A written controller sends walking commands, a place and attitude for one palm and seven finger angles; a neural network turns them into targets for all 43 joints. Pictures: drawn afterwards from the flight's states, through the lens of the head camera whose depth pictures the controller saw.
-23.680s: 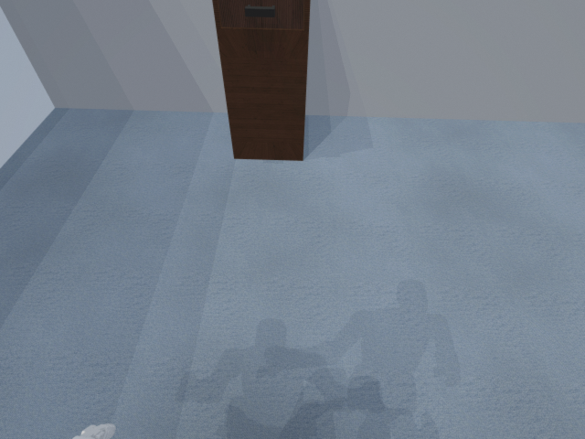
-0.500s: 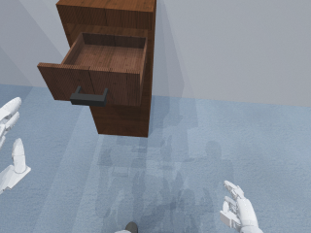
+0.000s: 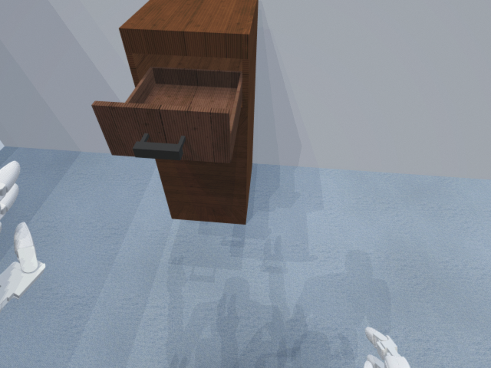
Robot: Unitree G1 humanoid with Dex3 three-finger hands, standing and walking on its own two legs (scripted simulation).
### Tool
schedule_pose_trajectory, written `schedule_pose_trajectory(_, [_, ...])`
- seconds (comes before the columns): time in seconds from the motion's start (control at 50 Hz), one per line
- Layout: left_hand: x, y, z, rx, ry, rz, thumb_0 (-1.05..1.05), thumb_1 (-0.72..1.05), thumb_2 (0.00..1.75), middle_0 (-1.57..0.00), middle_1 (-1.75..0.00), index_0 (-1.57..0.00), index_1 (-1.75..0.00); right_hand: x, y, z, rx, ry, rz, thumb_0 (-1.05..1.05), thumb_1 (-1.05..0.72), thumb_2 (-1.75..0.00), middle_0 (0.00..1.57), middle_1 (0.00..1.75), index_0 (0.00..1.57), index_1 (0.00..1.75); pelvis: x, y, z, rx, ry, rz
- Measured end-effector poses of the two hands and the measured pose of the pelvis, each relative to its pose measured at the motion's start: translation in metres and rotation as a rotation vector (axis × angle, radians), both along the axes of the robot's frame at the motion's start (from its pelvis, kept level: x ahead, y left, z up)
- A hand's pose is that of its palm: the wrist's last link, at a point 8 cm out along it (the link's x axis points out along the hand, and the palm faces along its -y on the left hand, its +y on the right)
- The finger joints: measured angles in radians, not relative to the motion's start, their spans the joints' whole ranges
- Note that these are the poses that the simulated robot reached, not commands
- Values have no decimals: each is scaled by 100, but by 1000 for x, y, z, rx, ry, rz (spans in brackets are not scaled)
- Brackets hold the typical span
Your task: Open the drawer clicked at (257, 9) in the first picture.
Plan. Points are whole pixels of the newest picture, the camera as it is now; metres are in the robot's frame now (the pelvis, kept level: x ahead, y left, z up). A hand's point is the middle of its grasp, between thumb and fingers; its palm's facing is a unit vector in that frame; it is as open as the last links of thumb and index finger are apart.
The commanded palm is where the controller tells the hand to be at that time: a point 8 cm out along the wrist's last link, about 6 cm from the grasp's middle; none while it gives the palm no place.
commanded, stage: stop stepping back and stand still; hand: left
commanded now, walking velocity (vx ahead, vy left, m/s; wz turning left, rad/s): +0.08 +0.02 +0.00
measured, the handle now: (161, 144) +0.62 +0.24 +0.01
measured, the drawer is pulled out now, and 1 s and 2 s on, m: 0.29 0.29 0.29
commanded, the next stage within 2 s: let the arm hang, fingers relaxed in 0.10 s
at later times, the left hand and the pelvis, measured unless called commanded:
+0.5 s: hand out of the picture +0.07 +0.17 -0.16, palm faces +0.06 -0.98 -0.19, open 7.1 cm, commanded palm none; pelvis +0.00 +0.00 +0.00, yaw +3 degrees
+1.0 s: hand out of the picture -0.02 +0.19 -0.16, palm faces +0.07 -0.97 -0.22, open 7.4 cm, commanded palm none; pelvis -0.01 +0.01 +0.01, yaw +2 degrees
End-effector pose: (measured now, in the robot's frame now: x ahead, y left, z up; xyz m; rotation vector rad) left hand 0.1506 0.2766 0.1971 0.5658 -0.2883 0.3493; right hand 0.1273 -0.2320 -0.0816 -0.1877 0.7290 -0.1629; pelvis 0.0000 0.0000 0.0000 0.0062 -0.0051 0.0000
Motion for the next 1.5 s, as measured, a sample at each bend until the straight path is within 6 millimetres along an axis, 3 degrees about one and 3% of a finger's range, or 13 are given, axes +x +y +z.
schedule_pose_trajectory(0.14, [-3, 6, 2, -41, -35, 1, 1, 89, 90, -21, -30, -21, -30, 14, 10, 5, -19, 30, 48, 1, -90, -90, 20, 30, 20, 30, 3, 9, 3, -9, -5, 11])
schedule_pose_trajectory(0.22, [6, 17, -9, -27, -5, 7, 1, 89, 90, -21, -30, -21, -30, 26, 15, 4, -19, 15, 60, 1, -90, -90, 20, 30, 20, 30, 6, 14, 0, -7, -2, 12])
schedule_pose_trajectory(0.26, [25, 27, -51, -89, 177, 41, 1, 89, 90, -20, -30, -20, -30, 29, 16, -7, 1, 53, 97, 1, -90, -90, 20, 30, 20, 30, 6, 16, 0, -5, 18, 35])
schedule_pose_trajectory(0.3, [36, 31, -114, -208, 426, 100, 0, 90, 90, -20, -30, -20, -30, 29, 14, -19, 11, 107, 115, 1, -90, -90, 20, 30, 20, 30, 4, 15, 0, 1, 27, 53])
schedule_pose_trajectory(0.34, [30, 22, -180, -310, 682, 139, 0, 90, 90, -20, -30, -19, -30, 24, 12, -29, 25, 153, 119, 1, -90, -90, 20, 30, 20, 30, 2, 11, -3, 18, 21, 53])
schedule_pose_trajectory(0.4, [-8, -11, -263, -417, 1047, 145, 1, 91, 90, -19, -30, -19, -30, 8, 5, -40, 52, 218, 79, 1, -91, -90, 20, 30, 20, 30, 0, 4, -6, 25, 6, 40])
schedule_pose_trajectory(0.44, [-44, -38, -299, -487, 1253, 132, 1, 91, 90, -19, -30, -19, -30, -9, 0, -43, 50, 287, 47, 1, -91, -90, 20, 30, 20, 30, 0, 2, -3, 9, -3, 43])
schedule_pose_trajectory(0.48, [-79, -58, -321, -574, 1378, 152, 1, 92, 90, -20, -30, -20, -30, -30, -5, -44, 32, 373, 23, 1, -91, -90, 20, 30, 20, 30, 1, 0, 0, -4, -11, 48])
schedule_pose_trajectory(0.64, [-157, -35, -330, -632, 1555, 343, -2, 98, 89, -21, -30, -20, -30, -110, -7, -45, -4, 670, -19, 1, -91, -90, 20, 30, 20, 30, -2, -1, 10, -21, -16, 54])
schedule_pose_trajectory(0.78, [-190, -26, -322, -611, 1644, 403, 0, 93, 90, -20, -30, -20, -30, -138, 8, -50, 43, 732, -44, 1, -91, -90, 20, 30, 20, 30, -5, 4, 14, -18, -21, 47])
schedule_pose_trajectory(0.96, [-179, -33, -322, -615, 1606, 365, 1, 91, 90, -20, -30, -20, -30, -136, 31, -57, 99, 693, -42, 1, -91, -90, 20, 30, 20, 30, -8, 10, 14, -12, -33, 37])
schedule_pose_trajectory(1.14, [-158, -43, -326, -633, 1556, 307, 1, 91, 90, -20, -30, -20, -30, -138, 33, -56, 100, 676, -57, 1, -92, -90, 20, 30, 20, 30, -10, 12, 14, -8, -34, 34])
schedule_pose_trajectory(1.5, [-170, -38, -326, -630, 1596, 347, 0, 91, 90, -20, -30, -20, -30, -140, 32, -56, 98, 699, -63, 0, -91, -90, 20, 30, 20, 30, -8, 12, 14, -8, -27, 34])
